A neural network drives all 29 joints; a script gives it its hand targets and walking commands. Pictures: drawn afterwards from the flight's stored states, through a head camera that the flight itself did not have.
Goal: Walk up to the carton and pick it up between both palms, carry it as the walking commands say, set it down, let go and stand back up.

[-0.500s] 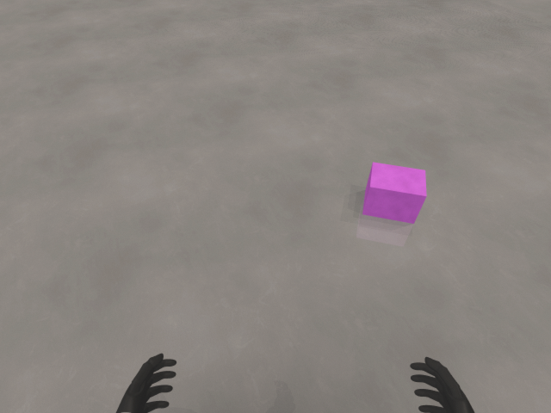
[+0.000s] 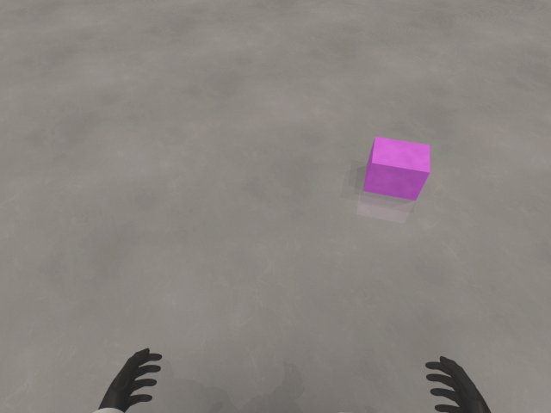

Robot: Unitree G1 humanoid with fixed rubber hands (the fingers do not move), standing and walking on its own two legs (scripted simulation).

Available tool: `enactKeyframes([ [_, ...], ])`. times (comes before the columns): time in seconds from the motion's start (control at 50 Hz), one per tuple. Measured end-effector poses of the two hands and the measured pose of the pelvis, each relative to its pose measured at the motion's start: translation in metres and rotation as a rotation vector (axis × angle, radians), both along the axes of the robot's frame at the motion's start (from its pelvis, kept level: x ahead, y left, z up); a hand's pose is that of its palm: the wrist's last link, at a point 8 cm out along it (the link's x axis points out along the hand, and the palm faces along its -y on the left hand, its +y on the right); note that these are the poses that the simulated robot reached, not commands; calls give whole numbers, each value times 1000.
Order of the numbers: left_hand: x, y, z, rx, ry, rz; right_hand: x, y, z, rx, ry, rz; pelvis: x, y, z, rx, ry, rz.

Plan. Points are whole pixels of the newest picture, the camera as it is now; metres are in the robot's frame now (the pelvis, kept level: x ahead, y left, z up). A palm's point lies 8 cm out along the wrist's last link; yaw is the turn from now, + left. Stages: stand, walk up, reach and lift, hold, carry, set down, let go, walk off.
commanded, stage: stand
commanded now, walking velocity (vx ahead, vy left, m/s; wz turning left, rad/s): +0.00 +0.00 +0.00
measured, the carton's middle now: (395, 168) +1.16 -0.50 -0.66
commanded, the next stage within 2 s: walk up in 1.96 s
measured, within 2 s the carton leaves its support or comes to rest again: neither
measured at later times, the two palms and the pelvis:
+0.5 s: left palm (112, 402) +0.15 +0.26 -0.07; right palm out of the picture +0.15 -0.25 -0.08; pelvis +0.00 +0.00 +0.00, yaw +0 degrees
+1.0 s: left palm (109, 405) +0.15 +0.26 -0.07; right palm out of the picture +0.14 -0.25 -0.08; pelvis -0.01 +0.00 +0.00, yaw +0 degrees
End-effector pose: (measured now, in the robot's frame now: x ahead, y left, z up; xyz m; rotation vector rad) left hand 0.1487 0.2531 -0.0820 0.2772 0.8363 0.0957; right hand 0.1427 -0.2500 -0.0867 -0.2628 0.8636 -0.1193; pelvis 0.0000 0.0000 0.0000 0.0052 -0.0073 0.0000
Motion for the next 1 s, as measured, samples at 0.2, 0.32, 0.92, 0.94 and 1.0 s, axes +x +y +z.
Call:
enactKeyframes([
  [0.2,3,3,4,9,-18,-3,3,-1,3,-3,-18,0,1,0,0,0,1,0],
  [0.32,4,3,7,10,-39,-4,4,-2,5,-4,-35,1,0,0,0,1,-1,0],
  [0.92,0,4,10,15,-61,-6,1,-4,9,-9,-57,6,-6,0,0,2,-10,1],
  [0.94,0,5,10,16,-61,-6,0,-4,9,-9,-57,6,-7,0,0,2,-10,1],
  [1.0,0,5,11,18,-63,-8,0,-4,9,-8,-57,5,-7,0,0,2,-11,1],
])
